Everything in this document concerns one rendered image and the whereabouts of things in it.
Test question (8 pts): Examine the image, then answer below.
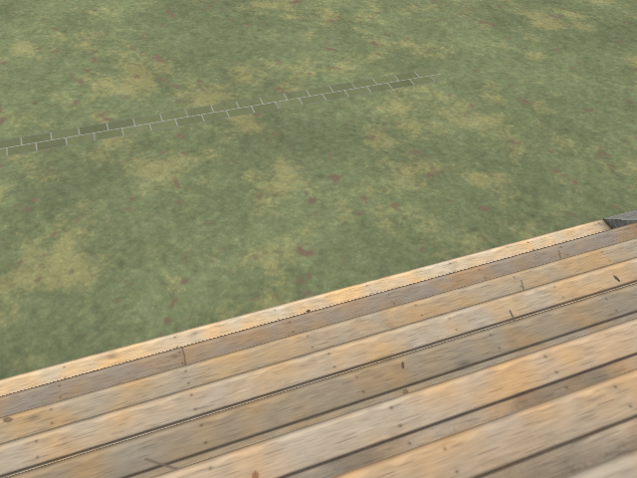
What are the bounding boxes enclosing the stairs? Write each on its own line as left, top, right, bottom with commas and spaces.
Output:
0, 219, 637, 478

